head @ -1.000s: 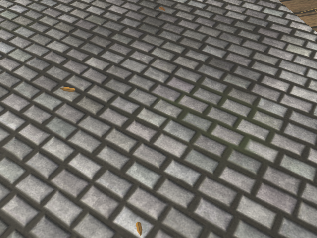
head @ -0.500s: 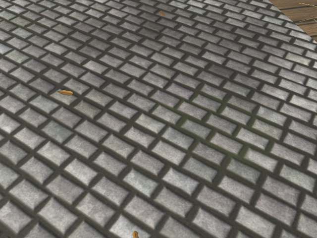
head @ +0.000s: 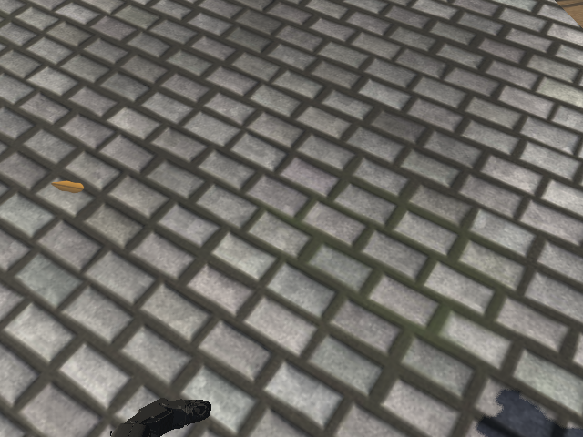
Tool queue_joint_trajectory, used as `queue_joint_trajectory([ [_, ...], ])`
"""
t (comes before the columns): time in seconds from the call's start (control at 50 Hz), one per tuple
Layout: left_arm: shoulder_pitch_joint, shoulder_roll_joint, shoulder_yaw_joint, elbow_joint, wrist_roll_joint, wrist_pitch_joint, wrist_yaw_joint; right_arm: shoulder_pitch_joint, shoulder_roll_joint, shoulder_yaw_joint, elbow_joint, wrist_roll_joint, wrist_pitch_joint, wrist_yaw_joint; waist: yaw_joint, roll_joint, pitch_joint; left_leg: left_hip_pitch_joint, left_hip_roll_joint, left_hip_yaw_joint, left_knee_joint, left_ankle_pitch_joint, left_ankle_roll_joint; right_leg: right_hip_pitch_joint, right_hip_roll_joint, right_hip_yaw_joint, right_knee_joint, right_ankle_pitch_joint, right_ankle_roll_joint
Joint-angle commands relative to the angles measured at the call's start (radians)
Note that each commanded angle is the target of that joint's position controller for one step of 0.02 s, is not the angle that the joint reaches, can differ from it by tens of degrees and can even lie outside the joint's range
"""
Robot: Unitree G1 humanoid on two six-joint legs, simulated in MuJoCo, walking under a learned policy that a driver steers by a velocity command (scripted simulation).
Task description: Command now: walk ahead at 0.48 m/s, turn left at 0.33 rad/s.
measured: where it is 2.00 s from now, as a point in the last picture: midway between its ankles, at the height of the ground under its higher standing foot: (206, 280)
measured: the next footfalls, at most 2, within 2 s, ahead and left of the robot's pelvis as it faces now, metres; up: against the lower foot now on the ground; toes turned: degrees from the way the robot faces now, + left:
left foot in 0.52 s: +0.40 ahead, +0.06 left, +0.00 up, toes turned +22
right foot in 1.00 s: +0.80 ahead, +0.06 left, +0.00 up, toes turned +34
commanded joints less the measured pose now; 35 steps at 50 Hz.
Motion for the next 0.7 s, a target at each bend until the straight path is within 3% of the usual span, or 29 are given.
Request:
queue_joint_trajectory([
  [0.02,0.239,0.212,0.093,0.111,-0.01,-0.009,-0.004,0.036,-0.011,-0.024,-0.132,-0.038,0.003,-0.003,0.035,-0.05,-0.186,-0.473,-0.009,0.046,0.65,0.153,0.032,0.598,-0.325,0.866,-0.853,-0.228,-0.084],
  [0.04,0.224,0.129,0.075,0.148,0.006,-0.02,0.001,-0.017,0.009,-0.023,-0.16,-0.05,0.018,-0.013,0.014,-0.023,-0.094,-0.527,0.023,0.041,0.639,0.179,0.054,0.506,-0.298,0.702,-0.793,-0.205,-0.06],
  [0.06,0.207,0.048,0.054,0.175,0.022,-0.029,0.0,-0.059,0.007,-0.021,-0.194,-0.048,0.03,-0.014,-0.01,-0.055,-0.058,-0.544,0.024,0.043,0.672,0.169,0.078,0.41,-0.273,0.605,-0.808,-0.207,-0.051],
  [0.1,0.245,0.017,0.046,0.222,0.024,-0.06,-0.007,-0.113,0.023,-0.012,-0.249,-0.035,0.053,-0.021,-0.031,-0.084,-0.023,-0.614,0.023,0.015,0.713,0.146,0.12,0.387,-0.274,0.47,-0.845,-0.056,-0.036],
  [0.12,0.287,0.029,0.052,0.262,0.025,-0.07,-0.013,-0.136,0.037,-0.004,-0.256,-0.028,0.058,-0.027,-0.033,-0.057,0.002,-0.652,0.025,-0.017,0.648,0.123,0.14,0.418,-0.218,0.33,-0.848,0.029,-0.003],
  [0.14,0.3,0.033,0.054,0.261,0.019,-0.076,-0.008,-0.13,0.049,0.0,-0.268,-0.029,0.069,-0.025,-0.05,-0.078,-0.013,-0.664,0.014,-0.021,0.613,0.156,0.129,0.422,-0.251,0.314,-0.902,0.042,0.005],
  [0.16,0.298,0.067,0.061,0.251,0.009,-0.081,-0.003,-0.154,0.006,-0.007,-0.286,-0.037,0.08,-0.023,-0.046,-0.072,0.014,-0.674,0.018,0.011,0.5,0.165,0.109,0.437,-0.241,0.249,-0.974,0.065,0.009],
  [0.18,0.289,0.063,0.057,0.233,0.004,-0.086,0.005,-0.19,-0.035,-0.023,-0.291,-0.045,0.083,-0.021,-0.029,-0.044,0.017,-0.658,0.005,0.032,0.423,0.23,0.099,0.464,-0.229,0.172,-1.005,0.167,0.017],
  [0.22,0.33,0.083,0.059,0.246,-0.012,-0.1,0.015,-0.277,-0.045,-0.027,-0.313,-0.042,0.089,-0.013,-0.016,-0.05,0.033,-0.631,-0.009,0.106,0.228,0.323,0.087,0.525,-0.159,0.006,-1.018,0.415,0.056],
  [0.26,0.388,0.097,0.062,0.252,-0.016,-0.11,0.027,-0.325,-0.032,-0.026,-0.322,-0.034,0.086,0.005,0.007,-0.065,0.007,-0.593,-0.03,0.195,0.059,0.39,0.09,0.628,-0.117,-0.078,-1.024,0.535,0.05],
  [0.34,0.492,0.146,0.074,0.245,-0.008,-0.095,0.06,-0.454,-0.01,-0.013,-0.339,-0.033,0.088,0.029,0.076,-0.092,0.038,-0.523,-0.03,0.296,-0.307,0.317,0.084,0.847,-0.153,-0.114,-1.061,0.661,0.038],
  [0.42,0.539,0.194,0.093,0.245,-0.014,-0.061,0.083,-0.417,-0.047,-0.027,-0.333,-0.045,0.096,0.024,0.049,-0.151,-0.003,-0.404,-0.09,0.344,-0.423,0.151,0.128,1.048,-0.206,-0.161,-0.896,1.183,0.044],
  [0.46,0.535,0.22,0.104,0.229,-0.007,-0.031,0.085,-0.345,-0.078,-0.041,-0.307,-0.043,0.098,0.017,0.02,-0.171,-0.024,-0.34,-0.136,0.354,-0.454,0.016,0.157,1.095,-0.225,-0.162,-0.74,1.305,0.025],
  [0.5,0.508,0.25,0.116,0.203,-0.005,-0.009,0.067,-0.202,-0.116,-0.064,-0.264,-0.045,0.083,0.003,-0.046,-0.135,-0.079,-0.144,-0.173,0.327,-0.569,-0.045,0.192,1.014,-0.228,-0.151,-0.456,1.172,0.004],
  [0.52,0.455,0.249,0.119,0.176,-0.008,-0.008,0.059,-0.083,-0.163,-0.086,-0.231,-0.058,0.075,-0.009,-0.121,-0.062,-0.131,0.08,-0.105,0.187,-0.618,-0.079,0.229,0.8,-0.206,-0.137,-0.198,0.914,0.023],
  [0.54,0.399,0.149,0.102,0.071,-0.026,-0.018,0.044,-0.094,-0.265,-0.111,-0.246,-0.061,0.077,-0.015,-0.065,0.178,-0.144,0.376,0.18,-0.34,-0.663,-0.094,0.392,0.281,0.012,-0.108,0.171,0.081,0.092],
  [0.56,0.292,0.192,0.107,0.02,-0.021,-0.037,0.034,-0.075,-0.285,-0.112,-0.257,-0.047,0.084,-0.012,-0.074,0.058,-0.15,0.403,0.266,-0.604,-0.804,-0.065,0.463,0.074,0.099,0.122,0.311,-0.095,0.096],
  [0.58,0.237,0.188,0.1,-0.003,-0.022,-0.06,0.024,-0.1,-0.253,-0.103,-0.261,-0.035,0.082,-0.021,-0.056,-0.027,-0.068,0.315,0.265,-0.461,-0.831,0.012,0.42,0.041,0.017,0.198,0.253,0.009,0.082],
  [0.6,0.26,0.194,0.098,0.008,-0.031,-0.073,0.023,-0.133,-0.205,-0.089,-0.257,-0.028,0.073,-0.026,-0.003,-0.092,-0.024,0.204,0.228,-0.367,-0.841,0.129,0.367,0.105,-0.015,0.201,0.155,0.08,0.079],
  [0.62,0.264,0.2,0.103,0.019,-0.021,-0.065,0.023,-0.183,-0.171,-0.077,-0.266,-0.024,0.062,-0.028,0.04,-0.149,0.002,0.133,0.153,-0.257,-0.848,0.199,0.296,0.159,-0.041,0.205,0.075,0.109,0.078],
  [0.64,0.299,0.187,0.098,0.012,-0.003,-0.046,0.021,-0.189,-0.165,-0.07,-0.277,-0.019,0.046,-0.033,0.065,-0.092,-0.01,0.081,0.14,-0.223,-0.846,0.305,0.302,0.213,-0.045,0.205,0.037,0.112,0.095],
  [0.66,0.301,0.185,0.096,0.016,0.011,-0.027,0.019,-0.179,-0.156,-0.061,-0.275,-0.016,0.03,-0.034,0.073,-0.084,-0.013,0.058,0.121,-0.198,-0.845,0.383,0.298,0.235,-0.053,0.206,0.009,0.098,0.111],
  [0.7,0.27,0.178,0.091,0.0,0.021,-0.003,0.01,-0.144,-0.182,-0.062,-0.272,-0.01,0.012,-0.033,0.074,-0.07,-0.007,0.022,0.083,-0.15,-0.855,0.438,0.282,0.232,-0.056,0.184,-0.077,0.102,0.136],
])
